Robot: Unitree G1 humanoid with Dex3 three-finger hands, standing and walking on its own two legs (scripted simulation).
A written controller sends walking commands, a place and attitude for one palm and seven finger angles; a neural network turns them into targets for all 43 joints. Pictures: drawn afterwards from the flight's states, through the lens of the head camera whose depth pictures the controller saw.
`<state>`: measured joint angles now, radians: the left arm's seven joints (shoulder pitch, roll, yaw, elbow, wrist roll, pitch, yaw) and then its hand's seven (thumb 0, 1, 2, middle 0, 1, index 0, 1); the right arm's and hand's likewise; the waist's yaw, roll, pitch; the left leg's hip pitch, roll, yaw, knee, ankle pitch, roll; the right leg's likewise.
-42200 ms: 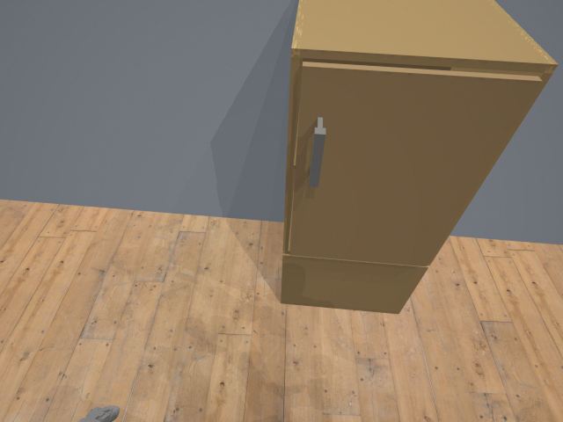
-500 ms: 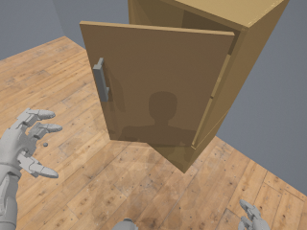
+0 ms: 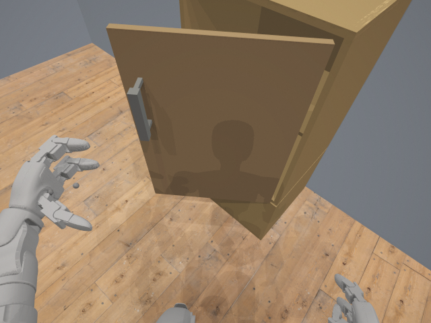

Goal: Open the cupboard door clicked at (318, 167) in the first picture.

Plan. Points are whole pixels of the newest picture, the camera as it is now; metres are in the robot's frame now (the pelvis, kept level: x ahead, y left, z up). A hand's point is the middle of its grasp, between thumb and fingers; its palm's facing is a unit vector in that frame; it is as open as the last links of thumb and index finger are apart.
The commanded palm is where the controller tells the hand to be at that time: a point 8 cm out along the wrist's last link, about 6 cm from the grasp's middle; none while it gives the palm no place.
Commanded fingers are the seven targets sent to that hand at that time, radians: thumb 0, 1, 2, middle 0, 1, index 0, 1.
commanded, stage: move the hooked fingers beside the handle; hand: left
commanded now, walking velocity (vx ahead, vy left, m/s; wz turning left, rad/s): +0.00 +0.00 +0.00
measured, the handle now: (142, 110) +0.54 +0.20 +0.07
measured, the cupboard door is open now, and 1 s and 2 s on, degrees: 38 38 38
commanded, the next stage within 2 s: none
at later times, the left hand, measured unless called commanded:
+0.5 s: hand (88, 160) +0.38 +0.26 +0.08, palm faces -0.02 -1.00 -0.01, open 14.0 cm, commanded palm +0.36 +0.31 +0.08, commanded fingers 0.00 -0.50 0.30 -0.30 -1.20 -0.30 -1.20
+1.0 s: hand (102, 133) +0.45 +0.26 +0.08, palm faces -0.01 -1.00 -0.01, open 14.0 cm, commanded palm +0.43 +0.30 +0.08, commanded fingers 0.00 -0.50 0.30 -0.30 -1.20 -0.30 -1.20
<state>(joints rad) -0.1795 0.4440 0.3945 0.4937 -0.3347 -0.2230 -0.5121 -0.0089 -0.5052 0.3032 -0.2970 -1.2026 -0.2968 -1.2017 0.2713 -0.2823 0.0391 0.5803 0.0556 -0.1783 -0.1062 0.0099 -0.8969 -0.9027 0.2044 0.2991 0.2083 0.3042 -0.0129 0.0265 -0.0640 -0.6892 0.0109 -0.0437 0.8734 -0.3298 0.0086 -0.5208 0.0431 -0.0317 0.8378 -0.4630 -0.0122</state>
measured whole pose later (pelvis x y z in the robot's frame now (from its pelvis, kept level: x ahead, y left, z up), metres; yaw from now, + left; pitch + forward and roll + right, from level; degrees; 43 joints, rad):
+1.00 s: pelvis +0.00 +0.01 -0.01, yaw -2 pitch +14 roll -3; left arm -0.68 0.57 0.45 1.02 -0.19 -0.33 -0.44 -0.01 -0.50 0.30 -0.30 -1.20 -0.30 -1.20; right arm 0.35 -0.28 0.03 0.62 0.04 -0.02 -0.06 0.01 -0.90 -0.90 0.20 0.30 0.21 0.30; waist -0.11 0.01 -0.08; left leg -0.85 0.03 -0.03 0.95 -0.35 0.02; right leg -0.69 0.06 -0.01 0.91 -0.48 0.00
